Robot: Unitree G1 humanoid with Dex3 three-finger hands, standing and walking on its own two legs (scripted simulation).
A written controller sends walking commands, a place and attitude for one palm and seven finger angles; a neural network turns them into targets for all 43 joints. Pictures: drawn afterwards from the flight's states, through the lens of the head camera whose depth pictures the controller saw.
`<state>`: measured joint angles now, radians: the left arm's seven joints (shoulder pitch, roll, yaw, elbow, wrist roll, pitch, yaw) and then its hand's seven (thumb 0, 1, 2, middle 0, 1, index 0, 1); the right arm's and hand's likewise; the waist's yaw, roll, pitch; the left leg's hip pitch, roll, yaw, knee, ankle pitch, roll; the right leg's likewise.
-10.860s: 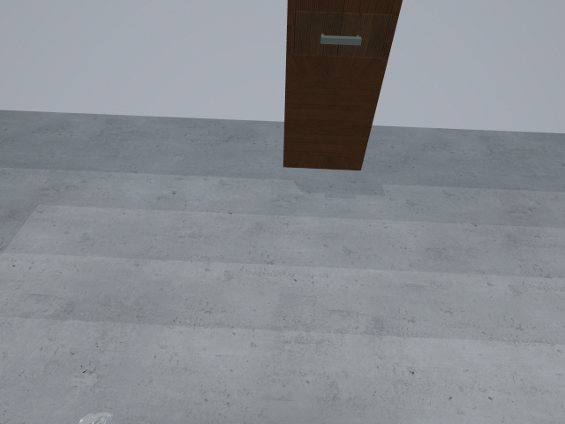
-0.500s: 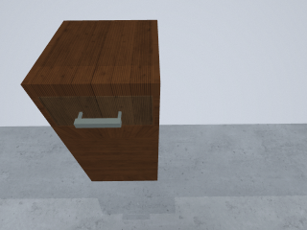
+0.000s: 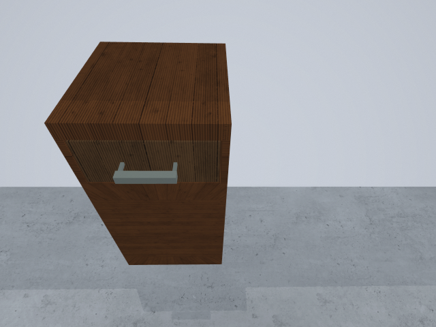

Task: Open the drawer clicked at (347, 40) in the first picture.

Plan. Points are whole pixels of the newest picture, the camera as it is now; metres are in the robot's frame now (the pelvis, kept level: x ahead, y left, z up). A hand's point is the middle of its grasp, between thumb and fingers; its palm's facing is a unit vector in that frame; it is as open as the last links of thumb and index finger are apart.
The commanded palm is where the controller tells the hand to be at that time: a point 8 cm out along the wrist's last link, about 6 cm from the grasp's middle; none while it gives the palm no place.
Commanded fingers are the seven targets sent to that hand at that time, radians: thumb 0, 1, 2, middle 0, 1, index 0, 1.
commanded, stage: come to a stop and stand still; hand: left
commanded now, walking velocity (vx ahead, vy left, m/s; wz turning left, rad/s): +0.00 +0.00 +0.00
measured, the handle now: (147, 171) +0.50 +0.22 -0.06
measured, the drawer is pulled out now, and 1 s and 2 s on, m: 0.00 0.00 0.00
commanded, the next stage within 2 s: look again from close up in 0.24 s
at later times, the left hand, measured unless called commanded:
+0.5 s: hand out of the picture +0.01 +0.16 -0.18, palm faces +0.02 -0.98 -0.19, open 7.3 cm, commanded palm none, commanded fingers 0.00 0.90 0.90 -0.20 -0.30 -0.20 -0.30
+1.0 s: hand out of the picture +0.00 +0.13 -0.18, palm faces +0.04 -0.99 -0.15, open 7.3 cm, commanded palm none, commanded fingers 0.00 0.90 0.90 -0.20 -0.30 -0.20 -0.30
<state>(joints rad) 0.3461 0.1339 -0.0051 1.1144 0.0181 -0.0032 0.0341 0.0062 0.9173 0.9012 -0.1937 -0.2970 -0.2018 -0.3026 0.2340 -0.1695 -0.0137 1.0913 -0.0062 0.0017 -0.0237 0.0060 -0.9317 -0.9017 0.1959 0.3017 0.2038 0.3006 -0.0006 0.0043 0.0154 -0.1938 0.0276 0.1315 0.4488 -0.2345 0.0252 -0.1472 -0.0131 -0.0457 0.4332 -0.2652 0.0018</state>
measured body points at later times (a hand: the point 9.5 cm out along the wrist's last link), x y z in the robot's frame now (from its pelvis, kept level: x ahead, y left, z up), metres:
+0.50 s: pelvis +0.01 -0.01 +0.00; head +0.01 -0.01 +0.45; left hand +0.01 +0.21 -0.16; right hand +0.00 -0.22 -0.17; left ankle +0.01 +0.10 -0.74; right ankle -0.02 -0.12 -0.74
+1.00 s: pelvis +0.02 -0.02 +0.00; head +0.03 -0.01 +0.45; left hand +0.00 +0.19 -0.16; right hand +0.03 -0.24 -0.16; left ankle +0.01 +0.10 -0.74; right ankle -0.02 -0.12 -0.74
